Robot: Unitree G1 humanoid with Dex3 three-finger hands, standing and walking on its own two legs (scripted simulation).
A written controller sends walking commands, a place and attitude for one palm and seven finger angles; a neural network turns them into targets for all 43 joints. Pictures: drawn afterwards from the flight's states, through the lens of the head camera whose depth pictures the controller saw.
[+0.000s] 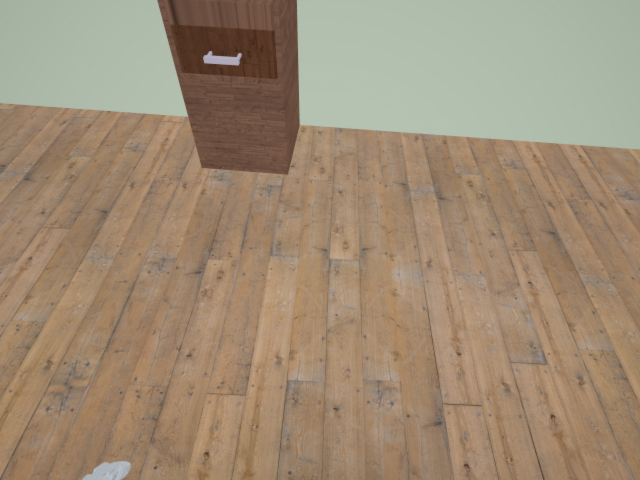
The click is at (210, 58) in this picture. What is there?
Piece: drawer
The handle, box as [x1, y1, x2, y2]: [203, 51, 241, 64]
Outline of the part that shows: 203,58 204,62 208,63 238,64 238,60 241,54 239,53 236,57 212,56 211,51 209,51 206,55 204,55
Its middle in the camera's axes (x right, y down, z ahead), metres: -0.38 -0.69 +1.48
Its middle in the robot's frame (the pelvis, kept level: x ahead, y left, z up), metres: +1.54 +0.45 -0.19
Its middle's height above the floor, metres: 0.58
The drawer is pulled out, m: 0.00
